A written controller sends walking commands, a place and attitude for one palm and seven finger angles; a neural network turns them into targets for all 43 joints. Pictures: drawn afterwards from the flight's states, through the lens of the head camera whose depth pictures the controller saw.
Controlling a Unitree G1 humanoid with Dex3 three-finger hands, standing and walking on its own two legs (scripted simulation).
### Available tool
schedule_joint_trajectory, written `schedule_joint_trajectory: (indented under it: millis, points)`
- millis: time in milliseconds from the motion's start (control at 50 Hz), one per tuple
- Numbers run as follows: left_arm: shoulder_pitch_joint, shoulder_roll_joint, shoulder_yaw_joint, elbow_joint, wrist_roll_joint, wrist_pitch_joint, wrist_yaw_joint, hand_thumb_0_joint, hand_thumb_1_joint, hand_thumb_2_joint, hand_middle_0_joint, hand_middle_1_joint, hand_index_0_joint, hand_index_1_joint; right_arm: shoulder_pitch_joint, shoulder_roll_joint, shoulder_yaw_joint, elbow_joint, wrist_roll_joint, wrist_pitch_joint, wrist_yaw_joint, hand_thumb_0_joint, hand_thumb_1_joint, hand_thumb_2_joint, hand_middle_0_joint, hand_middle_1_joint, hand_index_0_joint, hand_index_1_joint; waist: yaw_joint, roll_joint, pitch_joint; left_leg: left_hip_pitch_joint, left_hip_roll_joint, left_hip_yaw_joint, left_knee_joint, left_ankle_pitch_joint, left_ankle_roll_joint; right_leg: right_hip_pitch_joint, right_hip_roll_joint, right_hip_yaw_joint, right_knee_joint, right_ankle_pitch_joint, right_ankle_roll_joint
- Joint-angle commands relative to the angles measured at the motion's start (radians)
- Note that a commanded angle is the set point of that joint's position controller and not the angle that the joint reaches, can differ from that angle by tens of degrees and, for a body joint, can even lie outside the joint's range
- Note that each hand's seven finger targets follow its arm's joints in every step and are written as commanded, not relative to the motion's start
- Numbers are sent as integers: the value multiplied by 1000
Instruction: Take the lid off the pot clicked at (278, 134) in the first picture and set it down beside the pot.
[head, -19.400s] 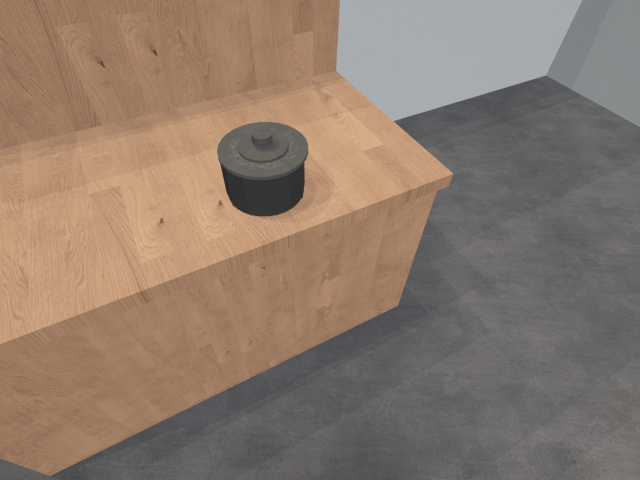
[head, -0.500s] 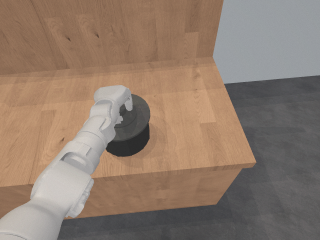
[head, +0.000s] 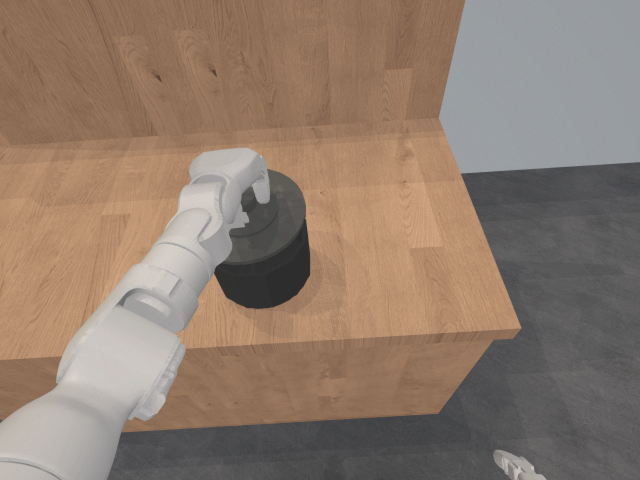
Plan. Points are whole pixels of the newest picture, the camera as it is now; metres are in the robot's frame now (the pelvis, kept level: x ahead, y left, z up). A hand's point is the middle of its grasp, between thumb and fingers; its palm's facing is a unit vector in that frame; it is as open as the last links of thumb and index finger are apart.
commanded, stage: lift the lid straight up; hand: left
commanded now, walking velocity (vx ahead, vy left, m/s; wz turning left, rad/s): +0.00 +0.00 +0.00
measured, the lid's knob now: (241, 200) +0.49 +0.11 +0.06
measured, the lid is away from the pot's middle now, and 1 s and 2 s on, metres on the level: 0.00 0.02 0.07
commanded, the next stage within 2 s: move the lid sideways beside the pot in 1.24 s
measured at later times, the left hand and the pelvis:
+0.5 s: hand (238, 173) +0.48 +0.10 +0.12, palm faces -0.26 -0.06 -0.96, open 6.7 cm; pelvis +0.01 +0.00 +0.00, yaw +0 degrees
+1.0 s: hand (229, 149) +0.47 +0.10 +0.17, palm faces -0.21 -0.05 -0.98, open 6.6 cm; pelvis +0.00 +0.00 +0.00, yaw +1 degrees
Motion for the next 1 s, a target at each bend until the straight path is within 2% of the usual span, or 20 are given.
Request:
schedule_joint_trajectory:
  millis: [0,40,60,80,100,180,260,320,400,440,500,540,620,680,700,740,800,860,920,980]
  points:
    - [-617,180,67,-181,28,-5,54,0,786,838,-895,-1020,-937,-1032,-4,-115,-27,-87,2,-34,-12,0,-900,-900,200,300,200,300,-37,-83,-393,220,15,-78,-14,302,16,116,25,24,-13,338,-34]
    - [-621,153,49,-153,31,12,58,0,786,838,-895,-1020,-937,-1032,0,-117,-30,-80,1,-37,-8,0,-900,-900,200,300,200,300,-38,-84,-381,221,17,-81,-18,294,13,94,27,20,-13,318,-34]
    - [-627,173,68,-140,32,20,60,0,786,838,-895,-1020,-937,-1032,5,-121,-28,-76,1,-35,-7,0,-900,-900,200,300,200,300,-35,-98,-377,211,19,-83,-19,290,13,96,27,19,-13,314,-35]
    - [-640,159,63,-158,21,18,54,0,786,838,-895,-1020,-937,-1032,-1,-121,-29,-84,-1,-39,-6,0,-900,-900,200,300,200,300,-34,-89,-395,217,16,-83,-17,303,14,106,25,23,-13,326,-36]
    - [-655,210,101,-165,22,20,56,0,786,838,-895,-1020,-937,-1032,3,-123,-28,-83,-4,-43,-8,0,-900,-900,200,300,200,300,-28,-99,-420,218,14,-83,-18,304,16,137,24,28,-10,344,-33]
    - [-666,213,106,-226,25,10,42,0,786,838,-895,-1020,-937,-1032,-5,-113,-31,-100,-9,-59,-3,0,-900,-900,200,300,200,300,-17,-82,-505,268,14,-94,-2,419,16,173,20,27,2,425,-34]
    - [-625,200,90,-162,41,43,30,0,786,838,-895,-1020,-937,-1032,2,-122,-30,-83,-9,-44,6,0,-900,-900,200,300,200,300,-18,-119,-433,232,18,-81,-14,397,17,157,24,22,-8,426,-32]
    - [-648,225,111,-189,30,53,21,0,786,838,-895,-1020,-937,-1032,-12,-124,-27,-93,-8,-45,9,0,-900,-900,200,300,200,300,-10,-130,-444,219,13,-81,-17,407,19,195,20,25,-2,460,-31]
    - [-666,243,113,-280,39,45,3,0,786,838,-895,-1020,-937,-1032,-21,-115,-30,-113,-11,-55,12,0,-900,-900,200,300,200,300,-4,-84,-505,279,13,-86,3,498,24,214,16,32,2,516,-30]
    - [-648,225,97,-262,45,56,-4,0,786,838,-895,-1020,-937,-1032,-25,-114,-30,-109,-9,-50,17,0,-900,-900,200,300,200,300,-5,-85,-475,280,17,-90,-1,499,20,192,19,26,-1,492,-31]
    - [-645,252,119,-259,41,68,-14,0,786,838,-895,-1020,-937,-1032,-37,-119,-26,-113,-7,-44,17,0,-900,-900,200,300,200,300,0,-114,-451,253,14,-82,-9,458,21,207,17,28,-5,490,-32]
    - [-669,196,69,-275,30,76,-24,0,786,838,-895,-1020,-937,-1032,-48,-114,-25,-116,-3,-43,19,0,-900,-900,200,300,200,300,-11,-113,-446,263,10,-83,-10,447,20,191,17,23,-7,476,-30]
    - [-704,244,94,-288,30,75,-43,0,786,838,-895,-1020,-937,-1032,-60,-116,-21,-120,-2,-46,12,0,-900,-900,200,300,200,300,-10,-101,-453,273,7,-86,-15,411,20,196,15,27,-10,446,-31]
    - [-746,194,53,-261,25,74,-61,0,786,838,-895,-1020,-937,-1032,-56,-111,-16,-115,3,-46,6,0,-900,-900,200,300,200,300,-24,-126,-402,248,4,-90,-22,370,20,167,15,20,-20,408,-33]
    - [-790,198,38,-297,32,67,-62,0,786,838,-895,-1020,-937,-1032,-61,-113,-15,-116,2,-50,7,0,-900,-900,200,300,200,300,-27,-78,-422,277,5,-93,-23,364,16,153,16,21,-14,394,-34]
    - [-793,189,40,-305,25,60,-62,0,786,838,-895,-1020,-937,-1032,-59,-107,-16,-117,-2,-60,7,0,-900,-900,200,300,200,300,-24,-60,-453,317,2,-105,-18,384,14,146,17,19,-14,385,-36]
    - [-774,253,94,-263,25,62,-68,0,786,838,-895,-1020,-937,-1032,-54,-115,-8,-112,-4,-55,3,0,-900,-900,200,300,200,300,-14,-104,-443,272,1,-98,-27,368,15,188,13,24,-16,409,-36]
    - [-773,187,44,-255,33,71,-70,0,786,838,-895,-1020,-937,-1032,-62,-107,-10,-114,-3,-57,10,0,-900,-900,200,300,200,300,-13,-106,-426,279,4,-104,-28,386,11,164,14,14,-15,396,-37]
    - [-768,234,85,-277,34,75,-73,0,786,838,-895,-1020,-937,-1032,-69,-111,-11,-122,-7,-56,15,0,-900,-900,200,300,200,300,0,-97,-457,288,4,-106,-29,406,10,192,12,20,-11,413,-39]
    - [-749,218,82,-273,28,83,-86,0,786,838,-895,-1020,-937,-1032,-77,-111,-9,-130,-8,-54,18,0,-900,-900,200,300,200,300,5,-122,-449,267,2,-107,-31,424,11,209,10,19,-16,432,-40]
